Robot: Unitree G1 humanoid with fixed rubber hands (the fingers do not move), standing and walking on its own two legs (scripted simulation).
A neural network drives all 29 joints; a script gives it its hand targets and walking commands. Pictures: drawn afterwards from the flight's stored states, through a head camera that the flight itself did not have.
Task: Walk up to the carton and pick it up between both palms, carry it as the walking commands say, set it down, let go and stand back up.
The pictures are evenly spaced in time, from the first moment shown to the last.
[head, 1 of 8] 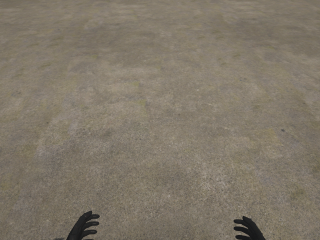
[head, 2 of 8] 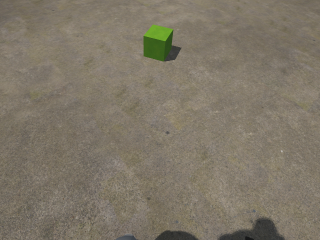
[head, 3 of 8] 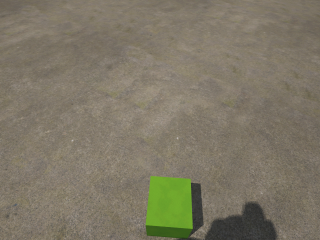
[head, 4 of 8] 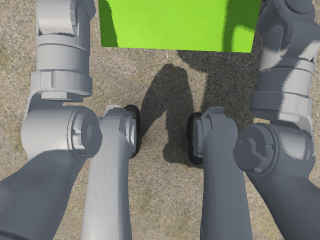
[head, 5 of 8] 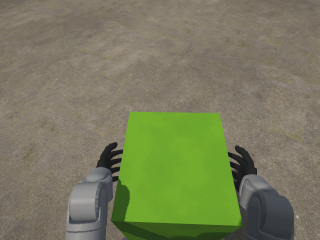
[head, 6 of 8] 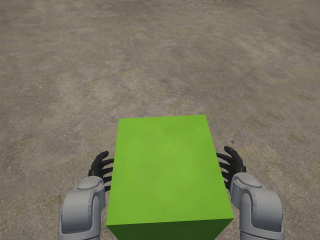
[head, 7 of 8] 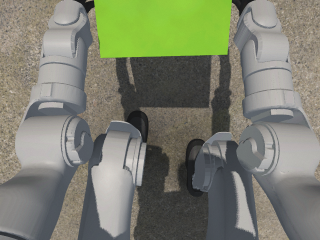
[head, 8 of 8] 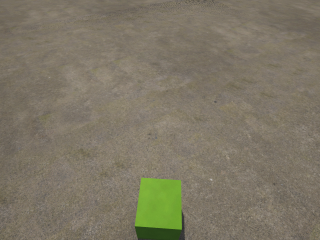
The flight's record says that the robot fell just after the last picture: no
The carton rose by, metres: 0.70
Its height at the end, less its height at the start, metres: +0.00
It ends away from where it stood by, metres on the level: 1.93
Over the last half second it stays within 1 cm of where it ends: yes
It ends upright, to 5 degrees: yes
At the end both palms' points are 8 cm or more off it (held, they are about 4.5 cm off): yes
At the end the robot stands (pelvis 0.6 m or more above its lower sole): yes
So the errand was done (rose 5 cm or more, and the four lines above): yes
